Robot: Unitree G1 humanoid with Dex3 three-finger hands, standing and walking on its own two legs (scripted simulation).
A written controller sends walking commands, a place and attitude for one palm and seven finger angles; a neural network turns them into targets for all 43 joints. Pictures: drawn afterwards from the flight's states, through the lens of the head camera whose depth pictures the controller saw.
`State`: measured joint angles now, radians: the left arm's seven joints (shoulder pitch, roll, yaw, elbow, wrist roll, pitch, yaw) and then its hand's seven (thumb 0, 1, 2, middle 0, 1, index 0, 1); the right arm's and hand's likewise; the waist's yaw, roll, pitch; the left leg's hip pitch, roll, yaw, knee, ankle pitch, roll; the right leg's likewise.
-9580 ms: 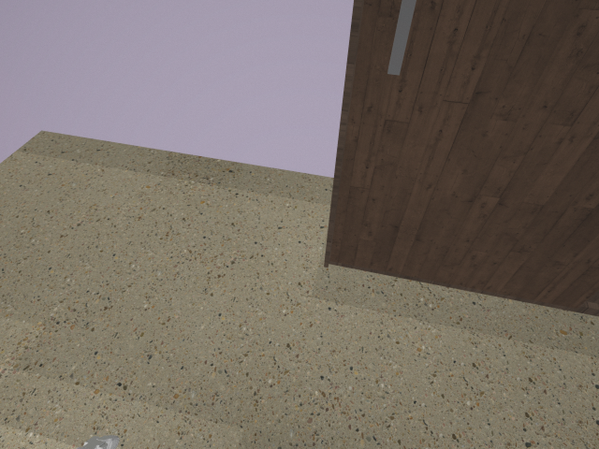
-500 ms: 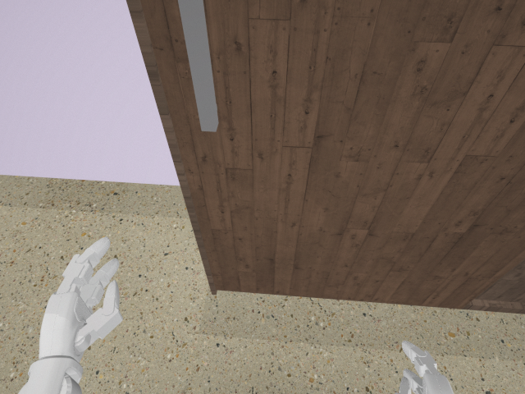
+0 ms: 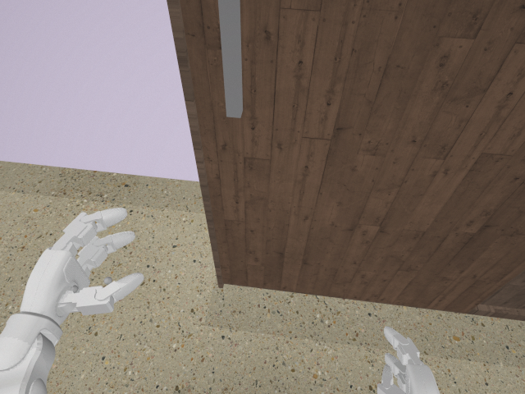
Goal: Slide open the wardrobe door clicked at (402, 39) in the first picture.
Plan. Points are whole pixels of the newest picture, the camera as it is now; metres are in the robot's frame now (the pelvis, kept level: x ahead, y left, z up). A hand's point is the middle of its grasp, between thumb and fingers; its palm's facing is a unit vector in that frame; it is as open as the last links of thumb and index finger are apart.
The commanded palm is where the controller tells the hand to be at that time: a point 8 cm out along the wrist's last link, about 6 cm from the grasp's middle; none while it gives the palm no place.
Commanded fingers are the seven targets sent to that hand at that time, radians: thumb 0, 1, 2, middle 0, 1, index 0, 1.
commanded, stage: raise the hand with hooked fingers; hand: left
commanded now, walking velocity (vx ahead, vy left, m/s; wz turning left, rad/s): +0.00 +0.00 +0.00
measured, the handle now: (233, 25) +0.59 +0.10 +0.28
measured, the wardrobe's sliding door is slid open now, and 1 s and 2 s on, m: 0.00 0.00 0.00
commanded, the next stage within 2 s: move the hooked fingers beside the handle in 1.38 s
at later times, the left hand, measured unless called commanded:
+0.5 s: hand (59, 212) +0.27 +0.26 +0.19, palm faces +0.02 -0.99 -0.10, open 13.2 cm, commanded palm +0.24 +0.30 +0.20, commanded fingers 0.00 -0.50 0.30 -0.30 -1.20 -0.30 -1.20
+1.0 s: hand (28, 136) +0.30 +0.27 +0.27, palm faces +0.00 -0.99 -0.10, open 13.9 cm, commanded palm +0.26 +0.31 +0.27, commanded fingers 0.00 -0.50 0.30 -0.30 -1.20 -0.30 -1.20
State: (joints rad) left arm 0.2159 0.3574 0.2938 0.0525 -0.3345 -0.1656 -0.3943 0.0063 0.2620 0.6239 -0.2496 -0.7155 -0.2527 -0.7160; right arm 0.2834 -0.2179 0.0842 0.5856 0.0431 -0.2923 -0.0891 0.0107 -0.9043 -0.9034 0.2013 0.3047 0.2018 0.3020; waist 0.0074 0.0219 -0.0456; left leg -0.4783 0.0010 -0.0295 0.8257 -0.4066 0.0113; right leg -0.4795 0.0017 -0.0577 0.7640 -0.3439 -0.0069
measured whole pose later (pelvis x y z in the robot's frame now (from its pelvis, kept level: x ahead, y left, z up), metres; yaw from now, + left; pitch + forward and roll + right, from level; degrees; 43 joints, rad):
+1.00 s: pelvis +0.02 -0.01 +0.03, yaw +0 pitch -2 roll +0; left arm -0.26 0.57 0.50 0.14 -0.36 0.32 -0.54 -0.01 -0.50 0.30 -0.30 -1.20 -0.31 -1.20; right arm 0.19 -0.28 0.10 0.61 0.10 -0.18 -0.08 0.01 -0.91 -0.90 0.20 0.30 0.20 0.30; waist 0.07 0.07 -0.04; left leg -0.16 0.00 -0.03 0.47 -0.28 0.00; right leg -0.18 0.00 -0.05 0.46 -0.24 -0.02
